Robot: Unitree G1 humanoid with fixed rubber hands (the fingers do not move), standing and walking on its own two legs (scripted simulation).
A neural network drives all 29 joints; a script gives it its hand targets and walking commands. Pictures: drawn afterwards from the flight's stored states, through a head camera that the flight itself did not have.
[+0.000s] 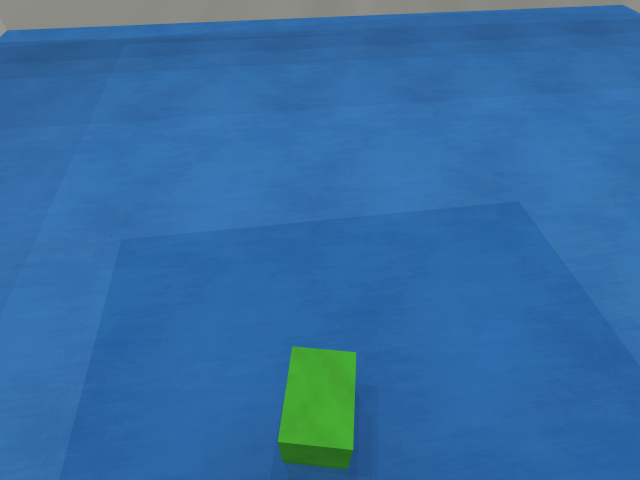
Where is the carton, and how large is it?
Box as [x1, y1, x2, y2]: [278, 346, 355, 468]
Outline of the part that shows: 292,346 278,437 278,444 282,461 347,468 352,452 355,352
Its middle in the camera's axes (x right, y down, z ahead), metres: +0.00 +0.47 +1.12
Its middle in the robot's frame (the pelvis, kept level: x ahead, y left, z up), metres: +0.46 +0.01 -0.67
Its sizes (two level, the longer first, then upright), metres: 0.259 0.187 0.205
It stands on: the floor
